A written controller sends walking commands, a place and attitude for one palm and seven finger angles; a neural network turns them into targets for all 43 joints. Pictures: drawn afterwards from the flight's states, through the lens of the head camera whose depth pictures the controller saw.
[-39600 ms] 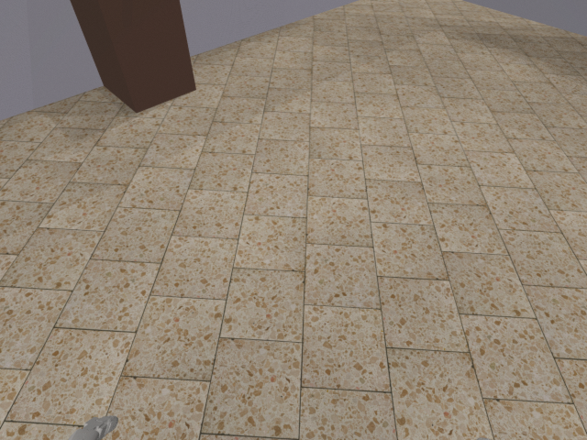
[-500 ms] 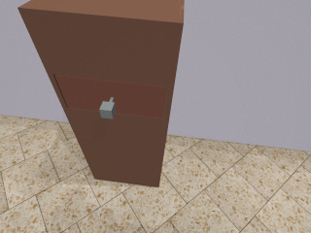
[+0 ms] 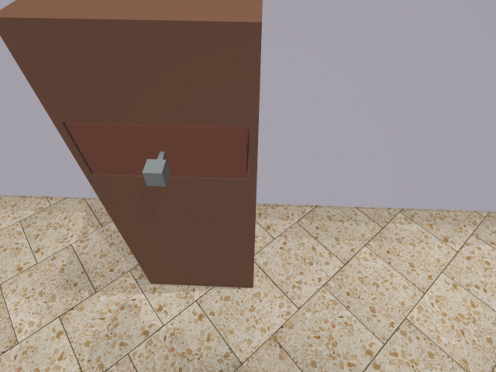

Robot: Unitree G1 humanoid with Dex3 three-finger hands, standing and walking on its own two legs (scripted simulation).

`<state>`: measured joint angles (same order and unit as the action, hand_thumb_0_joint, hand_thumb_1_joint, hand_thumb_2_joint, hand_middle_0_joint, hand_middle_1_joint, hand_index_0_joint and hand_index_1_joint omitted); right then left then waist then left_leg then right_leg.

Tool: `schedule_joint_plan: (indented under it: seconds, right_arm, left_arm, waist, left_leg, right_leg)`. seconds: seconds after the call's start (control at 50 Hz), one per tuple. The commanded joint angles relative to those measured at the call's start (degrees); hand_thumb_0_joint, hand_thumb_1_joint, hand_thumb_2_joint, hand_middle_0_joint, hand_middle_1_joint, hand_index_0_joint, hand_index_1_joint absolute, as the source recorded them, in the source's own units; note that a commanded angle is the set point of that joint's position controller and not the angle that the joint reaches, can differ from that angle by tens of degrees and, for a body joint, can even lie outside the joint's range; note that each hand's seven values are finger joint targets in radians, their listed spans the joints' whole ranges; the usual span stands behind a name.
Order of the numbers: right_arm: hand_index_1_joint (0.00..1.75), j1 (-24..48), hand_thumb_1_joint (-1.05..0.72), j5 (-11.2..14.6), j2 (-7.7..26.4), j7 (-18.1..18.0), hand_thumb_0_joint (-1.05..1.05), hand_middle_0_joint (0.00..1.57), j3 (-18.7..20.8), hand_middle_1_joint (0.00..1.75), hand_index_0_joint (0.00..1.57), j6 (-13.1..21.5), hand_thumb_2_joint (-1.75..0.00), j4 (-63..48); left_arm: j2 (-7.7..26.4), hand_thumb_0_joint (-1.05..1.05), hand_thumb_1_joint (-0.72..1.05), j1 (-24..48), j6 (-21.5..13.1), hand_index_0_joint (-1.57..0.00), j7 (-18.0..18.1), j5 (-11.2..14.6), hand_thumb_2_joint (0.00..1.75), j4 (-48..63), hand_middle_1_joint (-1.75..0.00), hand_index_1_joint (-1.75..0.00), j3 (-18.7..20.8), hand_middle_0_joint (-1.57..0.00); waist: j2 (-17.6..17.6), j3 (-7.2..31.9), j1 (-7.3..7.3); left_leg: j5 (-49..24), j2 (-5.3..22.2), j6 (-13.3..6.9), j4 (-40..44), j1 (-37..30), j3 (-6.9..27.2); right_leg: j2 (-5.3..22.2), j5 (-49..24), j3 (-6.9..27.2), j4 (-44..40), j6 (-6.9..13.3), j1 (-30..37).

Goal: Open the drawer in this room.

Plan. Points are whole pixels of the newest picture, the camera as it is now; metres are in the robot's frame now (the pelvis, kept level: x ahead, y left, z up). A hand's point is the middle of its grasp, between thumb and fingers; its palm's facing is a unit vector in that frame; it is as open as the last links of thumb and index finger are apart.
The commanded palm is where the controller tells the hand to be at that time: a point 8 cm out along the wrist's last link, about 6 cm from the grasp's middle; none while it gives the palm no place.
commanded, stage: look again from close up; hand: left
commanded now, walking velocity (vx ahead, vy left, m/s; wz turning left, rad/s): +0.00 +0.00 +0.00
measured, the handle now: (158, 166) +0.52 +0.22 +0.00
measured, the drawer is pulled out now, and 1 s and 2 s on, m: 0.00 0.00 0.00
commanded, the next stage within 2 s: raise the hand with hooked fingers in 0.34 s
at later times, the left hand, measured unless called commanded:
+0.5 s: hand out of the picture +0.02 +0.21 -0.16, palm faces -0.04 -0.97 -0.25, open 7.4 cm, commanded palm +0.10 +0.25 -0.06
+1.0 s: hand (101, 359) +0.15 +0.24 -0.05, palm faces -0.04 -0.11 -0.99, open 9.4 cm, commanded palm +0.17 +0.24 +0.02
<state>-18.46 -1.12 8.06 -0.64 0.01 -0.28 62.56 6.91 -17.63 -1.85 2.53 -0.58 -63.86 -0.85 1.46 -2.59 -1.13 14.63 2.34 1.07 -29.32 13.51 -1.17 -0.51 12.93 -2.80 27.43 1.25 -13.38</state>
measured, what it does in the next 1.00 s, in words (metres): stands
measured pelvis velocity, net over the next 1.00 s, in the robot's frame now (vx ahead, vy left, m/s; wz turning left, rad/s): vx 0.01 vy -0.01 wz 0.02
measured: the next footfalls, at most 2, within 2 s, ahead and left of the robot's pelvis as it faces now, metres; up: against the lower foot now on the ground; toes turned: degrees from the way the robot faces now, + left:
none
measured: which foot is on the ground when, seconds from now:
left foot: down 0.00-1.00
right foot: down 0.00-1.00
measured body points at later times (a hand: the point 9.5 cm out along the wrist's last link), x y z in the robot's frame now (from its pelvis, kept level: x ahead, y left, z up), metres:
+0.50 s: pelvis +0.00 +0.03 +0.00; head +0.00 +0.04 +0.45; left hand +0.03 +0.26 -0.14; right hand +0.02 -0.20 -0.15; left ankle +0.01 +0.13 -0.74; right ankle +0.02 -0.11 -0.74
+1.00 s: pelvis +0.01 -0.01 -0.05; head +0.05 -0.01 +0.40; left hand +0.15 +0.24 +0.00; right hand +0.28 -0.21 -0.11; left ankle +0.01 +0.13 -0.74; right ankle +0.02 -0.11 -0.74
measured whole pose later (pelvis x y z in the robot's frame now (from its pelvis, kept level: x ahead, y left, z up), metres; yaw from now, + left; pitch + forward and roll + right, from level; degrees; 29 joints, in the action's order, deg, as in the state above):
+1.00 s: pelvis +0.01 -0.01 -0.05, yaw +1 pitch +9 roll +1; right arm -2.9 -5.7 14.4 1.2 2.1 -3.8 28.6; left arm 22.4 -29.1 -6.2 25.8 -61.7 3.4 -1.9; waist -1.2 5.1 8.3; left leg 24.4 0.9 1.1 -50.7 35.7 -0.7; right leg -0.3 25.1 -0.6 52.7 2.2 -37.1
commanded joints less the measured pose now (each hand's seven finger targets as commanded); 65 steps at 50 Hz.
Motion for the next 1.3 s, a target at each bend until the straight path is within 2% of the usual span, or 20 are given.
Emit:
schedule_joint_plan:
  seconds: [0.0,0.06,0.4,0.42,0.44,0.46,0.48,0.5,0.52,0.58,0.64,0.68,0.72,0.82,0.9,0.96,1.0,1.1,1.14,1.28]
  right_arm:
    - [0.30,-3.5,-0.90,0.1,3.9,-0.3,0.00,0.20,0.6,0.30,0.20,1.5,-0.90,-2.9]
    - [0.30,-3.2,-0.90,0.2,4.5,-0.4,0.00,0.20,0.5,0.30,0.20,1.6,-0.90,-3.3]
    - [0.30,-1.0,-0.90,0.3,6.8,-0.6,0.00,0.20,0.6,0.30,0.20,2.4,-0.90,-2.4]
    - [0.30,5.1,-0.90,1.1,8.4,-0.4,0.00,0.20,0.6,0.30,0.20,2.4,-0.90,-6.1]
    - [0.30,5.0,-0.90,3.8,16.1,-2.8,0.00,0.20,0.1,0.30,0.20,10.6,-0.90,-26.6]
    - [0.30,10.4,-0.90,3.5,12.2,-5.2,0.00,0.20,-0.6,0.30,0.20,16.9,-0.90,-23.7]
    - [0.30,9.5,-0.90,4.3,12.0,-5.7,0.00,0.20,0.4,0.30,0.20,19.1,-0.90,-20.2]
    - [0.30,7.7,-0.90,5.4,8.1,-5.7,0.00,0.20,0.1,0.30,0.20,19.3,-0.90,-19.5]
    - [0.30,9.2,-0.90,5.0,10.7,-5.1,0.00,0.20,0.2,0.30,0.20,20.1,-0.90,-24.9]
    - [0.30,10.7,-0.90,1.7,13.1,-3.8,0.00,0.20,1.5,0.30,0.20,19.0,-0.90,-29.0]
    - [0.30,13.3,-0.90,-1.0,13.0,-0.8,0.00,0.20,3.6,0.30,0.20,14.1,-0.90,-35.3]
    - [0.30,15.2,-0.90,-1.2,12.8,1.5,0.00,0.20,4.0,0.30,0.20,8.7,-0.90,-37.6]
    - [0.30,18.0,-0.90,-1.6,12.3,2.7,0.00,0.20,3.7,0.30,0.20,3.9,-0.90,-40.1]
    - [0.30,19.0,-0.90,-3.1,10.6,3.0,0.00,0.20,3.6,0.30,0.20,-0.8,-0.90,-43.6]
    - [0.30,18.5,-0.90,-4.4,9.9,1.4,0.00,0.20,3.5,0.30,0.20,-1.6,-0.90,-42.5]
    - [0.30,17.8,-0.90,-4.6,10.4,0.9,0.00,0.20,3.4,0.30,0.20,-0.7,-0.90,-41.1]
    - [0.30,18.4,-0.90,-5.0,10.5,1.1,0.00,0.20,3.2,0.30,0.20,-1.0,-0.90,-40.4]
    - [0.30,19.7,-0.90,-1.7,10.7,1.1,0.00,0.20,2.5,0.30,0.20,-3.2,-0.90,-41.0]
    - [0.30,20.2,-0.90,-0.7,10.7,0.7,0.00,0.20,1.8,0.30,0.20,-3.2,-0.90,-41.4]
    - [0.30,19.3,-0.90,-2.0,11.2,-0.6,0.00,0.20,1.4,0.30,0.20,-2.6,-0.90,-40.3]
  left_arm:
    - [7.4,0.00,0.90,-1.0,-0.4,-0.20,0.2,0.0,0.90,3.5,-0.30,-0.30,1.5,-0.20]
    - [6.8,0.00,0.90,-1.8,-0.2,-0.20,-0.1,0.0,0.90,3.5,-0.30,-0.30,1.3,-0.20]
    - [6.7,0.00,0.90,-3.0,0.4,-0.20,-0.5,-0.2,0.90,3.7,-0.30,-0.30,1.3,-0.20]
    - [8.8,0.00,0.90,-6.3,0.2,-0.20,1.8,-0.8,0.90,1.8,-0.30,-0.30,1.1,-0.20]
    - [29.4,0.00,0.88,41.7,-10.0,-0.20,2.7,-9.5,0.89,91.4,-0.32,-0.32,3.6,-0.20]
    - [24.3,0.00,0.85,12.5,-5.6,-0.20,7.2,-10.9,0.88,75.9,-0.33,-0.33,4.3,-0.20]
    - [17.9,0.00,0.83,8.9,-1.6,-0.21,10.2,-7.6,0.87,72.2,-0.34,-0.34,1.2,-0.21]
    - [4.0,0.00,0.81,-9.7,4.4,-0.21,10.3,-9.0,0.86,59.4,-0.36,-0.36,-6.9,-0.21]
    - [6.6,0.00,0.78,2.6,3.2,-0.21,10.7,-10.6,0.85,74.6,-0.37,-0.37,-8.1,-0.21]
    - [11.4,0.00,0.71,-3.0,2.2,-0.21,15.3,-26.6,0.82,67.6,-0.42,-0.42,-5.7,-0.21]
    - [8.8,0.00,0.64,-18.8,2.2,-0.22,18.3,-41.3,0.79,60.3,-0.47,-0.47,-6.4,-0.22]
    - [9.9,0.00,0.60,-27.7,1.5,-0.22,18.8,-48.1,0.77,58.8,-0.50,-0.50,-3.8,-0.22]
    - [12.6,0.00,0.55,-23.4,0.0,-0.22,19.1,-53.3,0.75,63.9,-0.53,-0.53,-2.2,-0.22]
    - [21.0,0.00,0.43,-10.9,-2.0,-0.23,24.5,-61.7,0.70,77.5,-0.60,-0.60,5.1,-0.23]
    - [24.4,0.00,0.34,6.3,-5.0,-0.24,28.1,-62.2,0.66,89.6,-0.66,-0.66,5.6,-0.24]
    - [26.1,0.00,0.27,7.1,-8.1,-0.25,27.9,-60.5,0.63,87.8,-0.70,-0.70,6.7,-0.25]
    - [25.3,0.00,0.22,7.4,-8.4,-0.25,26.8,-59.8,0.61,84.3,-0.74,-0.74,6.3,-0.25]
    - [22.4,0.00,0.11,-5.0,1.6,-0.26,19.4,-55.1,0.56,75.5,-0.81,-0.81,5.0,-0.26]
    - [24.9,0.00,0.06,-8.3,3.8,-0.26,16.0,-53.5,0.54,77.3,-0.84,-0.84,6.5,-0.26]
    - [30.8,0.00,-0.10,1.8,-0.4,-0.27,14.9,-55.0,0.47,85.9,-0.94,-0.94,11.3,-0.27]
  waist:
    - [-2.1,-0.7,-0.11]
    - [-2.5,-4.0,0.42]
    - [-0.1,-1.0,1.42]
    - [-3.7,-4.4,4.03]
    - [13.3,25.4,-3.48]
    - [20.0,19.8,3.18]
    - [16.7,15.1,1.58]
    - [8.5,8.1,1.15]
    - [8.1,3.0,-0.14]
    - [-2.7,-2.1,-0.61]
    - [-12.7,-0.2,4.34]
    - [-13.2,3.0,8.03]
    - [-14.9,6.5,9.06]
    - [1.2,16.2,9.15]
    - [5.1,24.0,4.70]
    - [5.2,21.8,2.86]
    - [0.1,18.8,1.81]
    - [-6.7,20.2,5.57]
    - [-10.0,19.9,6.77]
    - [-4.7,18.8,6.76]
  left_leg:
    - [-2.0,1.9,-1.9,4.1,1.5,3.0]
    - [0.0,1.9,-2.4,6.7,4.6,4.3]
    - [0.6,3.3,-3.1,11.8,3.7,6.3]
    - [-4.1,3.7,-1.4,0.8,5.1,1.9]
    - [-6.0,-1.9,-3.3,8.4,-11.8,1.5]
    - [-3.7,0.5,-1.4,9.9,-11.8,2.4]
    - [6.1,0.7,0.4,11.4,-3.6,3.2]
    - [9.3,0.6,-1.0,11.4,0.6,3.3]
    - [12.8,-0.4,-1.2,10.2,4.1,4.6]
    - [16.5,-2.3,-2.1,4.4,11.3,6.5]
    - [12.2,-3.8,-1.4,-0.8,14.7,2.8]
    - [4.6,-4.2,-1.0,-3.0,15.5,0.8]
    - [-0.1,-4.2,-1.1,-5.1,17.1,-0.3]
    - [-2.4,-4.8,-1.9,-10.4,12.5,-0.2]
    - [-3.4,-5.0,-2.7,-18.2,5.8,2.0]
    - [-2.5,-5.5,-3.0,-21.1,6.4,2.3]
    - [-1.5,-5.7,-3.3,-21.5,9.5,2.5]
    - [-5.6,-5.3,-3.0,-13.5,14.8,0.7]
    - [-7.8,-5.4,-2.8,-11.1,14.9,0.2]
    - [-9.7,-4.9,-2.8,-7.8,11.1,0.0]
  right_leg:
    - [6.9,5.2,7.0,-6.3,1.8,-2.5]
    - [6.0,6.4,7.0,-6.0,1.5,-2.6]
    - [6.0,-2.6,4.6,-4.2,0.0,2.9]
    - [8.3,-10.8,6.4,-5.2,-0.2,-0.4]
    - [0.8,-6.1,6.3,1.6,1.4,4.5]
    - [0.6,2.9,-0.1,6.3,2.6,-1.7]
    - [0.3,7.4,-2.1,7.8,1.6,-3.4]
    - [0.0,7.1,-2.1,6.6,0.8,-6.6]
    - [0.4,5.9,-0.8,5.0,0.6,-7.8]
    - [-0.5,13.3,1.0,4.9,1.0,-15.4]
    - [-1.5,20.4,2.4,4.6,1.8,-17.5]
    - [-1.7,15.2,5.2,5.2,3.1,-14.7]
    - [-1.0,7.8,6.5,8.1,3.5,-13.4]
    - [-1.5,3.6,9.6,13.0,4.1,-16.7]
    - [-0.7,5.2,12.3,14.8,3.5,-25.1]
    - [-0.5,5.0,12.9,14.1,3.4,-27.7]
    - [-0.5,3.2,13.0,13.2,2.8,-26.5]
    - [-0.4,-11.0,9.5,12.0,1.2,-8.9]
    - [0.2,-18.4,10.5,11.5,0.4,-2.3]
    - [1.4,-21.2,9.9,9.4,0.2,0.4]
